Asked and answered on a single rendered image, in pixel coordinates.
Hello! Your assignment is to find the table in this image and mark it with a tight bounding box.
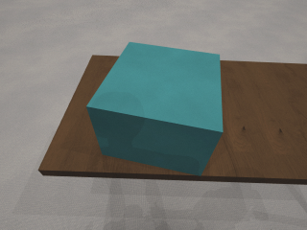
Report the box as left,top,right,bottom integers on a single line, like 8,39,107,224
38,55,307,185

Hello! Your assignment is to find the carton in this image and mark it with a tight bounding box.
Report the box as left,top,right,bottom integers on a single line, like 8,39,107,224
86,42,224,176

